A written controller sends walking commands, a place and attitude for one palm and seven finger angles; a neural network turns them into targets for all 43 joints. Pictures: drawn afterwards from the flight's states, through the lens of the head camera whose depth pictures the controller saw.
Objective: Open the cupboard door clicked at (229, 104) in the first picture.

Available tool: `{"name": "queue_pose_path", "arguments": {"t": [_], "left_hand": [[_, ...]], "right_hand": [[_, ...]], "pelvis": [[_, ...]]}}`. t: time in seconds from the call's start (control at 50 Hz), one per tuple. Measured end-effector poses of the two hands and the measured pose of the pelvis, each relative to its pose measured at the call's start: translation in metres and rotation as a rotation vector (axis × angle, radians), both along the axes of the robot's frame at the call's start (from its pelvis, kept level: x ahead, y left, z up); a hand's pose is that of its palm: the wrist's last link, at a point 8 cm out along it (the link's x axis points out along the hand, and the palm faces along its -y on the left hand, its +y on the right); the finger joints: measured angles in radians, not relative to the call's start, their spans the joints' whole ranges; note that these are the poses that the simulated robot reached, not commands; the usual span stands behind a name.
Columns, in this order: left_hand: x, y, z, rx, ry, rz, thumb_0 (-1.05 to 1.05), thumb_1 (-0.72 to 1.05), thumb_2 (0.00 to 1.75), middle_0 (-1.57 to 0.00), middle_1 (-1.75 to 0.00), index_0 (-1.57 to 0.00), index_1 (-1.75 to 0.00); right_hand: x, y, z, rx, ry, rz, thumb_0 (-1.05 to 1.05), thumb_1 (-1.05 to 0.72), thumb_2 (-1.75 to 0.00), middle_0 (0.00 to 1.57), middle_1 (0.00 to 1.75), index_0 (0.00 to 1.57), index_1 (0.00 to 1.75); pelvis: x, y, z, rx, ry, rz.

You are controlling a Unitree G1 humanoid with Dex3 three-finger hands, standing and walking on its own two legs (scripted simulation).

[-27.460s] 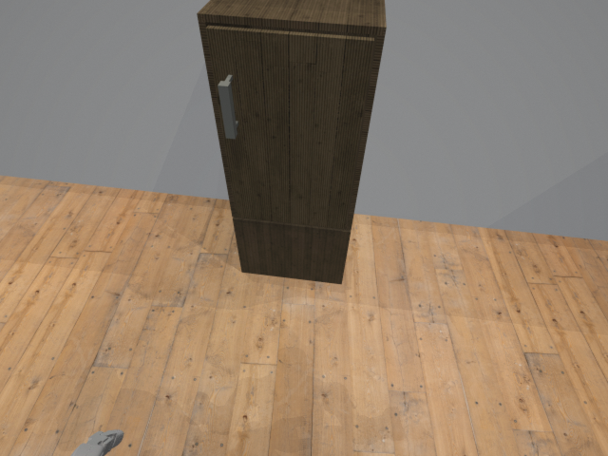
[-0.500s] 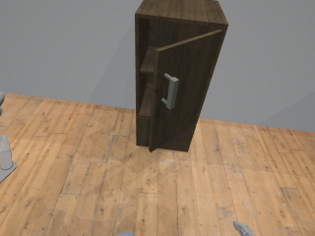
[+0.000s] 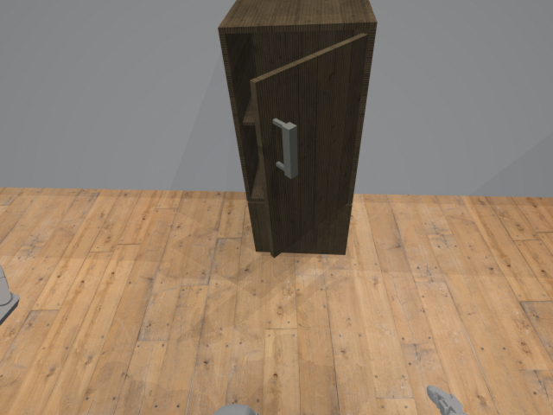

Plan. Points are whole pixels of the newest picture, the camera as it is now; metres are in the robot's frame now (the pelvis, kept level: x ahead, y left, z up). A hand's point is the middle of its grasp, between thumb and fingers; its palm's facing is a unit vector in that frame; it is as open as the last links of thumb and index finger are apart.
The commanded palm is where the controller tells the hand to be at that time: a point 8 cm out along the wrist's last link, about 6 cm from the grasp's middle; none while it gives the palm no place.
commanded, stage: stop stepping back and stand still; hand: left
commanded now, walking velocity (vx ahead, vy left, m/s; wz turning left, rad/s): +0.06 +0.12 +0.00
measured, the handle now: (284, 148) +0.69 +0.05 +0.02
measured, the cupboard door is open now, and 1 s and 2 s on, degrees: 47 47 47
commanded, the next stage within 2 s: let the arm hang, fingers relaxed in 0.62 s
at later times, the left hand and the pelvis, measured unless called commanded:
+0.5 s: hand (34, 273) +0.22 +0.30 +0.17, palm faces +0.44 -0.75 -0.49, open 7.4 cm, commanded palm +0.16 +0.33 +0.19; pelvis +0.03 +0.03 +0.01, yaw +1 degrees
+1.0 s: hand out of the picture +0.08 +0.21 -0.14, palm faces -0.01 -0.98 -0.21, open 7.4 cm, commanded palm none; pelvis -0.01 +0.03 +0.00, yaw +2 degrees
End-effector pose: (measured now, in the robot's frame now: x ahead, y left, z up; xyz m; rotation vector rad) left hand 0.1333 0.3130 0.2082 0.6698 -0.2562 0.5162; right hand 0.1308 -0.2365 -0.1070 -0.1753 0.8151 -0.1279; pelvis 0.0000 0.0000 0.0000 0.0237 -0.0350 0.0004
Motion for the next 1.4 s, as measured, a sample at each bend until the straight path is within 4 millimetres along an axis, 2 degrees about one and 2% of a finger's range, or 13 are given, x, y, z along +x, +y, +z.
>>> {"name": "queue_pose_path", "arguments": {"t": [0.06,0.14,0.28,0.4,0.58,0.72,0.76,0.82,0.92,1.02,1.18,1.28,1.4], "left_hand": [[0.003,0.005,-0.024,-0.137,0.060,0.074,0.01,0.89,0.90,-0.21,-0.30,-0.21,-0.30],[0.020,-0.013,-0.042,-0.235,0.090,0.021,0.02,0.89,0.90,-0.21,-0.30,-0.20,-0.30],[0.036,-0.018,-0.001,-0.085,-0.063,-0.180,0.02,0.89,0.90,-0.22,-0.30,-0.21,-0.30],[0.043,0.014,0.010,0.007,-0.039,-0.122,0.02,0.89,0.90,-0.22,-0.30,-0.21,-0.30],[0.045,0.014,-0.036,-0.179,0.120,-0.091,0.02,0.89,0.90,-0.21,-0.30,-0.21,-0.30],[0.036,0.013,-0.010,-0.109,0.035,-0.130,0.02,0.89,0.90,-0.22,-0.30,-0.21,-0.30],[0.041,0.020,-0.027,-0.095,0.104,-0.135,0.02,0.89,0.90,-0.21,-0.30,-0.21,-0.30],[0.050,0.032,-0.107,-0.244,0.428,-0.066,0.01,0.90,0.90,-0.20,-0.30,-0.20,-0.30],[0.001,0.001,-0.249,-0.509,0.996,0.021,0.01,0.91,0.90,-0.20,-0.29,-0.19,-0.30],[-0.082,-0.061,-0.334,-0.764,1.334,0.047,0.02,0.91,0.90,-0.20,-0.29,-0.20,-0.30],[-0.165,-0.054,-0.347,-0.857,1.491,0.244,0.00,0.98,0.90,-0.21,-0.30,-0.20,-0.30],[-0.195,-0.048,-0.336,-0.846,1.550,0.334,0.00,0.94,0.90,-0.20,-0.29,-0.20,-0.30],[-0.197,-0.047,-0.332,-0.836,1.558,0.360,0.01,0.92,0.90,-0.20,-0.29,-0.20,-0.30]], "right_hand": [[0.009,-0.008,0.011,-0.012,-0.016,-0.001,0.02,-0.90,-0.90,0.20,0.30,0.20,0.30],[0.022,-0.015,0.031,-0.071,-0.050,0.016,0.02,-0.90,-0.90,0.20,0.30,0.20,0.30],[0.049,-0.011,0.058,-0.161,-0.137,0.000,0.02,-0.90,-0.90,0.20,0.30,0.20,0.30],[0.060,0.019,0.054,-0.077,-0.139,0.002,0.01,-0.90,-0.90,0.20,0.30,0.19,0.30],[0.047,0.053,0.033,0.002,-0.055,0.039,0.01,-0.90,-0.90,0.20,0.30,0.20,0.30],[0.035,0.053,0.039,-0.020,-0.047,0.040,0.02,-0.90,-0.90,0.20,0.30,0.20,0.30],[0.035,0.047,0.032,-0.011,-0.049,0.077,0.01,-0.90,-0.90,0.20,0.30,0.20,0.30],[0.030,0.034,0.012,-0.013,0.011,0.092,0.01,-0.90,-0.90,0.20,0.30,0.20,0.30],[-0.005,0.016,-0.005,-0.028,0.129,0.041,0.01,-0.90,-0.90,0.20,0.30,0.20,0.30],[-0.070,0.009,-0.007,-0.068,0.352,0.014,0.01,-0.91,-0.90,0.20,0.30,0.20,0.30],[-0.153,0.022,-0.015,-0.042,0.639,-0.021,0.01,-0.90,-0.90,0.20,0.30,0.19,0.30],[-0.167,0.040,-0.027,0.025,0.669,-0.031,0.01,-0.90,-0.90,0.20,0.30,0.19,0.30],[-0.166,0.061,-0.035,0.088,0.653,-0.031,0.01,-0.91,-0.90,0.20,0.30,0.19,0.30]], "pelvis": [[0.001,-0.001,0.010,0.014,0.006,0.011],[0.002,-0.001,0.016,0.023,0.012,0.039],[0.013,0.011,0.008,-0.034,0.038,0.036],[0.024,0.020,0.008,-0.032,0.031,0.016],[0.022,0.029,0.010,-0.038,0.024,0.011],[0.015,0.030,0.012,-0.038,0.017,0.014],[0.011,0.033,0.010,-0.040,0.031,0.027],[0.003,0.040,0.006,-0.035,0.039,0.030],[-0.008,0.039,0.003,-0.015,0.030,0.020],[-0.014,0.029,0.004,-0.013,0.018,0.033],[-0.016,0.023,0.009,-0.038,0.014,0.062],[-0.016,0.025,0.011,-0.034,0.009,0.056],[-0.014,0.027,0.011,-0.027,0.007,0.046]]}}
